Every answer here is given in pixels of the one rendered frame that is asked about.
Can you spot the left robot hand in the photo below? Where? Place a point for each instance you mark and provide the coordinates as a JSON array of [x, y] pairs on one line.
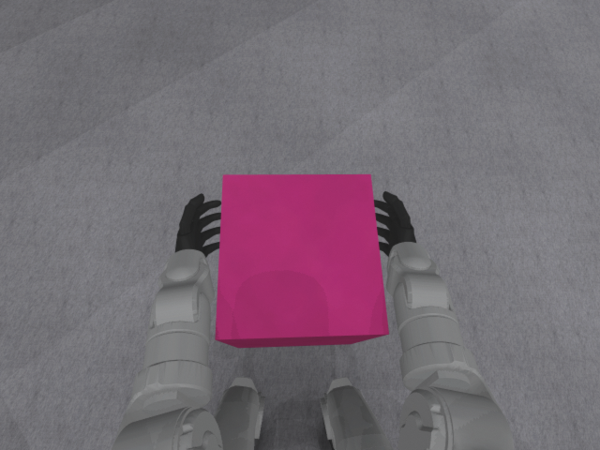
[[189, 235]]

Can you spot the carton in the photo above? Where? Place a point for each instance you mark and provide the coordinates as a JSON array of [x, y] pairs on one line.
[[299, 261]]

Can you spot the robot left upper arm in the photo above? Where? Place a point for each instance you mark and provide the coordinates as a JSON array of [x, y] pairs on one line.
[[189, 428]]

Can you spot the left robot forearm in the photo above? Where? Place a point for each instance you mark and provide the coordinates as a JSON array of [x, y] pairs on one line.
[[175, 372]]

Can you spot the right robot thigh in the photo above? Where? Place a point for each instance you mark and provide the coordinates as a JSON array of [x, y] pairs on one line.
[[349, 421]]

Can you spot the robot thigh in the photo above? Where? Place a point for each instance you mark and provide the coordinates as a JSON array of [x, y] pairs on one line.
[[239, 417], [349, 421]]

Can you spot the left robot thigh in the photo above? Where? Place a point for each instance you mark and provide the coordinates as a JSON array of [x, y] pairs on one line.
[[239, 417]]

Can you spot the robot right upper arm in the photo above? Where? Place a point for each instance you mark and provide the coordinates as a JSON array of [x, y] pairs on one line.
[[434, 418]]

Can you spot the right robot hand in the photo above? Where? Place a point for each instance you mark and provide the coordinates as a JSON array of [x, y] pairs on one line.
[[398, 222]]

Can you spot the right robot forearm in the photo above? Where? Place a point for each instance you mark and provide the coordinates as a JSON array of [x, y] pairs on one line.
[[433, 350]]

